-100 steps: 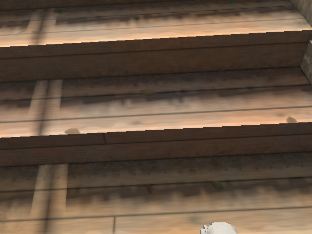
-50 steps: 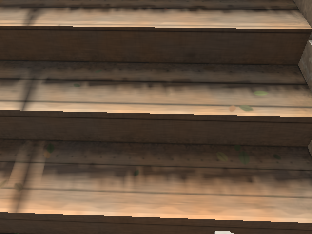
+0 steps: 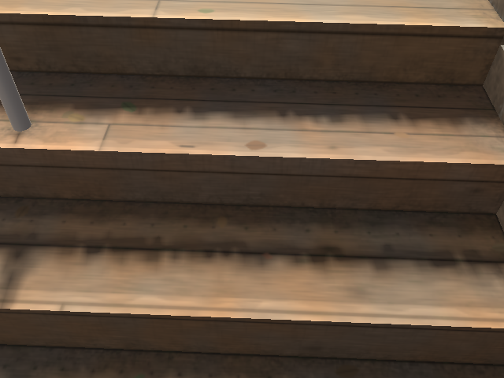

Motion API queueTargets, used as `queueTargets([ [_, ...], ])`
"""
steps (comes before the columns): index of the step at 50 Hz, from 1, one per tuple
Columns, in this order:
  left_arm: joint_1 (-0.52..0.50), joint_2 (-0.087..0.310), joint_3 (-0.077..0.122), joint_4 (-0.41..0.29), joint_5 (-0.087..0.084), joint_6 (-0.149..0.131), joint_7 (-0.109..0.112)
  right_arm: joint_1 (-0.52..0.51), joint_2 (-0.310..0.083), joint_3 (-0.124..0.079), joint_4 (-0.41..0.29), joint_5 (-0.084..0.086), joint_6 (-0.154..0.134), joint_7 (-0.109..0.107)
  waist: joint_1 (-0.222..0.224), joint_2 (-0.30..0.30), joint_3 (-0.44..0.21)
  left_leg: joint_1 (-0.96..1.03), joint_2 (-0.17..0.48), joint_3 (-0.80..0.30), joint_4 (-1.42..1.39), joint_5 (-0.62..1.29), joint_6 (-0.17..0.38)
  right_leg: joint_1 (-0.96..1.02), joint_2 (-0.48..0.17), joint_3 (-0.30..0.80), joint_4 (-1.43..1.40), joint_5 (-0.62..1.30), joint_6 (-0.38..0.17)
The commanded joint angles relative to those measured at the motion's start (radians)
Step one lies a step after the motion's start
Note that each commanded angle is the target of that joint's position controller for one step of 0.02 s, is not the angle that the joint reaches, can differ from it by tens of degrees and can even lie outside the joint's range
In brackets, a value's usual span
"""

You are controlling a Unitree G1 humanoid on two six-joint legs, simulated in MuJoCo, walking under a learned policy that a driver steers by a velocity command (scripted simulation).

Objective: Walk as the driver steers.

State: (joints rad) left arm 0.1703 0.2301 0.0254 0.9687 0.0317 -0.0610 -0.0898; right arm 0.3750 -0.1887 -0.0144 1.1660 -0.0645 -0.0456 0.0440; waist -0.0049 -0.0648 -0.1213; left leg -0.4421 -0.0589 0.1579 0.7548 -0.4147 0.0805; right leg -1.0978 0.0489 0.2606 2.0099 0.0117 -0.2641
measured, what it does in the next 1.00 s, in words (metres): climbs: right foot 0.17 m higher, then left foot 0.16 m higher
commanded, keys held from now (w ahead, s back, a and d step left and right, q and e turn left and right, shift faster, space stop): w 0.70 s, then no key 0.30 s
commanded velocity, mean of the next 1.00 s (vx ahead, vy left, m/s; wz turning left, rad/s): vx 0.43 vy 0.00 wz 0.00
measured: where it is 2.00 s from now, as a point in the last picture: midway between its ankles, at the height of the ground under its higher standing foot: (272, 277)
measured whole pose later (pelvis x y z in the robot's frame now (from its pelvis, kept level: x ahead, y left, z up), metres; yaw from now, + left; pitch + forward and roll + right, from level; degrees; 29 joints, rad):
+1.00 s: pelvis +0.53 +0.02 +0.29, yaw +1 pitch +6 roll +2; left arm 0.30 0.18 0.05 1.09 0.01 -0.11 -0.07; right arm 0.05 -0.17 -0.01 0.93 -0.05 -0.05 0.05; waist -0.01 -0.04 -0.10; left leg -0.74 -0.03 0.16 0.98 -0.35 0.10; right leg -0.64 0.04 0.23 1.56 -0.09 -0.06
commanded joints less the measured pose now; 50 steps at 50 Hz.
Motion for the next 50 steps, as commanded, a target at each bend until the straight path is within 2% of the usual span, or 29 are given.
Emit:
queueTargets([
  [1,0.035,-0.092,-0.046,-0.015,0.006,0.008,-0.024,-0.146,0.095,0.038,-0.080,-0.043,-0.057,-0.009,0.089,0.114,0.077,-0.036,0.178,-0.213,-0.438,0.282,0.146,-0.131,-0.051,-0.160,0.203,-0.078,-0.008],
  [4,-0.239,-0.113,-0.085,-0.151,-0.013,0.013,0.006,0.074,0.077,0.050,-0.018,-0.085,-0.037,-0.008,0.022,0.080,0.113,0.195,0.245,-0.232,-0.482,0.301,0.132,-0.423,-0.078,-0.150,0.213,-0.186,-0.055],
  [6,-0.376,-0.067,-0.089,-0.226,-0.014,0.021,0.034,0.183,0.049,0.057,0.020,-0.089,-0.044,0.006,-0.014,0.056,0.076,0.292,0.254,-0.230,-0.529,0.285,0.117,-0.393,-0.161,-0.214,-0.151,-0.053,-0.018],
  [9,-0.597,-0.092,-0.097,-0.307,0.022,0.079,0.020,0.250,0.055,0.071,-0.004,-0.029,-0.049,0.040,-0.075,0.158,0.128,0.067,0.279,-0.183,-0.734,0.375,0.176,-0.063,-0.164,-0.411,-0.441,-0.221,0.044],
  [10,-0.496,-0.156,-0.109,-0.283,0.025,0.090,-0.003,0.204,0.016,0.070,-0.036,-0.002,-0.061,0.044,-0.016,0.224,0.133,-0.007,0.288,-0.126,-0.714,0.629,0.191,0.147,-0.131,-0.444,-0.438,-0.212,0.067],
  [12,-0.478,-0.085,-0.079,-0.307,0.002,0.094,-0.020,0.207,-0.132,0.035,-0.043,0.029,-0.087,0.055,0.052,0.245,0.069,0.152,0.303,-0.104,-0.606,1.386,0.216,0.303,-0.026,-0.478,-0.614,-0.297,0.095],
  [14,-0.340,-0.034,-0.048,-0.283,-0.003,0.082,0.000,0.216,-0.170,0.007,-0.015,0.028,-0.097,0.073,0.087,0.277,-0.014,0.442,0.344,-0.097,-0.424,1.774,0.165,0.414,0.019,-0.456,-0.906,-0.333,0.082],
  [15,-0.158,0.006,-0.033,-0.228,0.010,0.073,0.016,0.272,-0.105,0.006,-0.019,-0.013,-0.102,0.078,0.084,0.163,-0.213,0.240,0.299,-0.115,-0.201,1.719,0.097,0.802,-0.042,-0.298,-0.827,0.012,0.002],
  [16,0.007,0.043,-0.025,-0.177,-0.002,0.077,0.027,0.269,-0.087,0.008,-0.043,-0.018,-0.100,0.090,0.126,0.067,-0.312,0.014,0.211,-0.185,-0.029,1.407,0.090,1.040,-0.102,-0.029,-1.059,-0.224,-0.038],
  [17,0.241,0.078,-0.009,-0.087,0.036,0.074,0.042,0.177,-0.011,0.012,-0.048,-0.014,-0.082,0.107,0.215,-0.084,-0.264,-0.273,0.081,-0.255,0.242,0.600,0.061,1.195,-0.213,0.276,-1.345,-0.419,-0.093],
  [18,0.359,0.142,0.025,-0.033,0.061,0.050,0.052,0.099,0.000,-0.009,-0.044,0.028,-0.069,0.111,0.232,-0.110,-0.148,-0.413,0.015,-0.397,0.734,0.379,0.038,1.048,-0.296,0.546,-1.549,-0.627,-0.111],
  [19,0.331,0.116,0.023,-0.017,0.044,0.018,0.062,0.072,-0.029,-0.029,-0.051,0.038,-0.065,0.080,0.197,-0.091,-0.052,-0.487,0.021,-0.482,0.968,0.443,0.048,0.908,-0.292,0.516,-1.551,-0.685,-0.071],
  [20,0.272,0.083,0.027,0.022,0.021,0.013,0.050,0.015,0.007,-0.028,-0.072,0.045,-0.068,0.056,0.139,-0.054,0.018,-0.534,-0.004,-0.483,1.125,0.480,0.082,0.819,-0.298,0.425,-1.567,-0.507,-0.050],
  [21,0.197,0.012,0.011,0.044,0.006,0.015,0.028,-0.040,0.023,-0.025,-0.110,0.058,-0.066,0.041,0.079,0.041,-0.001,-0.593,-0.033,-0.483,1.220,0.476,0.120,0.812,-0.303,0.324,-1.551,-0.250,-0.018],
  [24,0.064,-0.151,-0.042,0.097,0.049,0.011,0.007,-0.074,0.070,0.004,-0.173,0.051,-0.036,0.027,-0.061,0.130,-0.007,-0.750,0.021,-0.460,1.282,0.470,0.213,0.759,-0.264,0.029,-1.562,-0.030,0.068],
  [27,0.010,-0.142,-0.038,0.080,0.054,-0.021,0.018,-0.091,0.072,0.022,-0.181,0.035,-0.015,0.042,-0.100,0.085,0.056,-0.760,0.080,-0.313,1.266,0.361,0.199,0.619,-0.168,-0.202,-1.665,-0.191,0.042],
  [30,0.242,-0.145,-0.057,0.164,0.101,-0.017,0.030,-0.283,0.079,0.057,-0.274,0.042,-0.008,0.028,-0.030,0.021,0.107,-1.039,0.096,-0.282,1.491,0.260,0.219,0.753,-0.223,-0.113,-1.724,-0.251,0.021],
  [33,0.367,-0.103,-0.067,0.213,0.121,-0.032,0.017,-0.512,0.011,0.072,-0.407,0.041,0.007,0.003,0.022,0.085,0.074,-1.053,0.176,-0.206,1.089,0.374,0.210,0.886,-0.237,-0.152,-1.786,-0.275,0.050],
  [34,0.443,-0.097,-0.069,0.223,0.117,-0.039,0.015,-0.542,0.007,0.070,-0.408,0.037,0.018,0.000,0.050,0.023,0.085,-1.025,0.199,-0.158,1.023,0.434,0.175,0.889,-0.237,-0.152,-1.805,-0.229,0.031],
  [36,0.440,-0.088,-0.074,0.190,0.063,-0.039,-0.011,-0.709,0.026,0.076,-0.458,0.022,0.062,0.008,0.081,-0.021,0.117,-0.764,0.195,-0.034,0.826,0.218,0.105,0.733,-0.286,-0.201,-1.947,-0.072,-0.004],
  [37,0.387,-0.072,-0.075,0.150,0.031,-0.052,-0.007,-0.636,0.070,0.079,-0.429,0.014,0.065,0.024,0.047,-0.066,0.117,-0.585,0.161,0.015,0.766,0.151,0.070,0.691,-0.278,-0.265,-1.920,0.133,0.009],
  [38,0.406,-0.020,-0.065,0.149,0.010,-0.062,-0.008,-0.574,0.098,0.087,-0.418,0.036,0.069,0.036,0.030,-0.089,0.080,-0.455,0.115,0.036,0.754,0.163,0.040,0.698,-0.285,-0.288,-1.849,0.446,-0.011],
  [41,0.391,0.119,-0.012,0.142,-0.021,-0.090,-0.016,-0.514,0.010,0.047,-0.424,0.038,0.056,0.036,-0.025,-0.146,-0.011,-0.248,0.003,0.066,0.349,0.101,0.061,1.054,-0.286,-0.325,-1.676,1.190,0.038],
  [42,0.393,0.097,0.001,0.128,-0.013,-0.090,-0.020,-0.392,-0.025,0.033,-0.387,0.033,0.043,0.022,-0.027,-0.072,-0.137,0.046,0.059,-0.051,0.375,0.543,0.133,0.936,-0.243,-0.342,-1.529,1.159,0.119],
  [43,0.469,0.007,-0.019,0.134,0.012,-0.092,-0.027,-0.291,-0.072,0.025,-0.361,0.059,0.041,0.019,-0.035,0.089,-0.305,0.387,0.137,-0.340,0.248,0.451,0.222,0.637,-0.166,-0.259,-1.372,0.782,0.149],
  [45,0.300,-0.085,-0.007,0.109,-0.035,-0.060,-0.044,0.052,-0.200,-0.044,-0.256,-0.017,0.036,0.000,-0.177,0.302,-0.222,0.443,0.362,-0.905,-0.287,0.252,0.315,0.317,-0.008,-0.087,-0.738,-0.228,0.212],
  [46,0.310,-0.027,0.031,0.140,-0.044,-0.045,-0.022,0.034,-0.204,-0.052,-0.238,-0.025,0.010,-0.014,-0.152,0.216,-0.177,0.289,0.341,-0.928,-0.309,0.146,0.265,0.304,0.006,0.072,-0.439,-0.143,0.215],
  [47,0.301,-0.031,0.038,0.134,-0.029,-0.050,-0.001,-0.082,-0.164,-0.047,-0.233,-0.009,-0.008,-0.013,-0.083,0.181,-0.074,0.126,0.319,-0.801,-0.292,0.095,0.213,0.283,-0.010,0.072,-0.347,-0.119,0.221],
  [50,0.244,-0.087,0.020,0.139,-0.029,-0.044,0.045,-0.352,0.014,-0.004,-0.224,0.018,-0.010,0.007,0.065,-0.006,-0.019,-0.086,0.299,-0.551,-0.299,0.311,0.095,0.231,-0.037,0.034,-0.248,-0.074,0.190],
])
